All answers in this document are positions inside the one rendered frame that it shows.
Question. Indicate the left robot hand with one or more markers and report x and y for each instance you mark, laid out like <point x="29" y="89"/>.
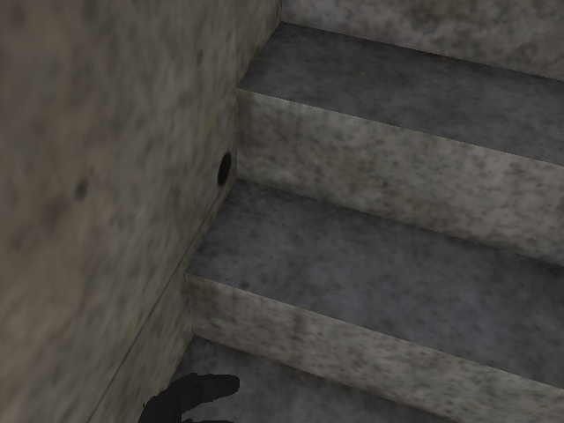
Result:
<point x="185" y="394"/>

